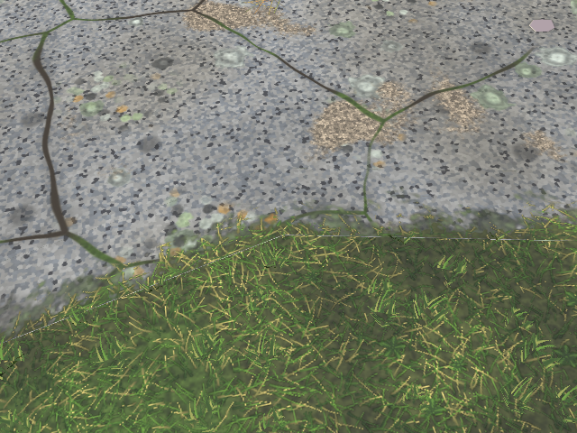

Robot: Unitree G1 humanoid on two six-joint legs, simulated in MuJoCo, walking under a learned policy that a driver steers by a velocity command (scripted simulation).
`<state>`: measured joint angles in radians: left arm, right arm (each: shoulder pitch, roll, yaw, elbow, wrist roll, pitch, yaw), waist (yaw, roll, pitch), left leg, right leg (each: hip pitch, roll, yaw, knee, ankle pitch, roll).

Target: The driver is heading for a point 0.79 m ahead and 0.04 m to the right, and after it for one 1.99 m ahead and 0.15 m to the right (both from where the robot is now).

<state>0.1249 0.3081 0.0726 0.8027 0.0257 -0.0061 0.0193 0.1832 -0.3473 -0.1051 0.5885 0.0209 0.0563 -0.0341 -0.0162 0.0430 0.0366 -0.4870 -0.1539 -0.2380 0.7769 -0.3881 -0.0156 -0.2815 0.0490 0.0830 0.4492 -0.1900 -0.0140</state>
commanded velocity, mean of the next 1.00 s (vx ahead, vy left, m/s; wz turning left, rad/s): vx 0.71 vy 0.00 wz -0.11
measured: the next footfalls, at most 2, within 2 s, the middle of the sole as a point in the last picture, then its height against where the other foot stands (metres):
left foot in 0.44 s outside the picture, level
right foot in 0.90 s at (264, 368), level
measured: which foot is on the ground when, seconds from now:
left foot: up 0.00-0.42, down 0.44-0.90, up 0.92-1.00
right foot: down 0.00-0.44, up 0.46-0.88, down 0.90-1.00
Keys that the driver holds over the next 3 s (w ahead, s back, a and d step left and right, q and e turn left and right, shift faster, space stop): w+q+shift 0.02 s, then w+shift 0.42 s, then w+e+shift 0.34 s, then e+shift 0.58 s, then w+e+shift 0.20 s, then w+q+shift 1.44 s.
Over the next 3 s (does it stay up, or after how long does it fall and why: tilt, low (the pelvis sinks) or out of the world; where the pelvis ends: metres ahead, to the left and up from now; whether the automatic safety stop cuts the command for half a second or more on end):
stays up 1.44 -0.30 -0.01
